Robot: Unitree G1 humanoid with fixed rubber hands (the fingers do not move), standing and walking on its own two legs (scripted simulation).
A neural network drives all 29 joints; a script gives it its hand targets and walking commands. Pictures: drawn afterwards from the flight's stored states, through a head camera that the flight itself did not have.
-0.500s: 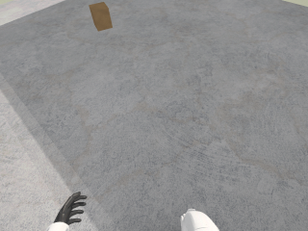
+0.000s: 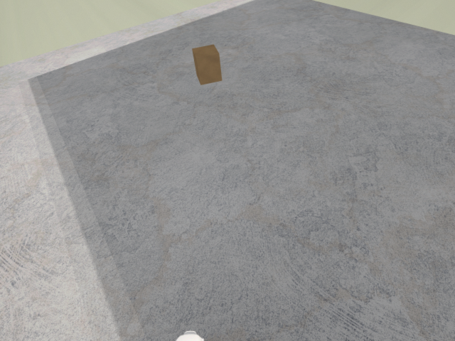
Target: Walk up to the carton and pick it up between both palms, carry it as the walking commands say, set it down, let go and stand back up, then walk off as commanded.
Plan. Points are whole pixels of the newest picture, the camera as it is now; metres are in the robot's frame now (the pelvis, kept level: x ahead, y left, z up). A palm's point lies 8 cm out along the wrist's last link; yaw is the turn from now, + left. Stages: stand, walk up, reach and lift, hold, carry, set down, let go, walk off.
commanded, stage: walk up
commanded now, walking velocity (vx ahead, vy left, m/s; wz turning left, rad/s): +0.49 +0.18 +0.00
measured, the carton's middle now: (207, 64) +2.45 +0.16 -0.64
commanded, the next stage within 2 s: none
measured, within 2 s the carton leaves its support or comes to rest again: neither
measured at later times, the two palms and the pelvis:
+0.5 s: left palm (112, 257) +0.36 +0.29 -0.10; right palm (354, 282) +0.27 -0.24 -0.14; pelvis +0.23 +0.03 -0.01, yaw +2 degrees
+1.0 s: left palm (101, 233) +0.43 +0.35 -0.12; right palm (297, 181) +0.55 -0.18 -0.12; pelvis +0.45 +0.08 +0.00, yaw +2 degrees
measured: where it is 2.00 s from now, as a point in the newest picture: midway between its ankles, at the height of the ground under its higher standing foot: (215, 217)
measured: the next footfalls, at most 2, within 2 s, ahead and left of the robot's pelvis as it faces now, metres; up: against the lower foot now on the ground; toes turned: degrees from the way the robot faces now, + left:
left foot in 0.10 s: +0.23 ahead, +0.19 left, +0.00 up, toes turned +2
right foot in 0.48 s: +0.37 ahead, -0.06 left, +0.00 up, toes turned -7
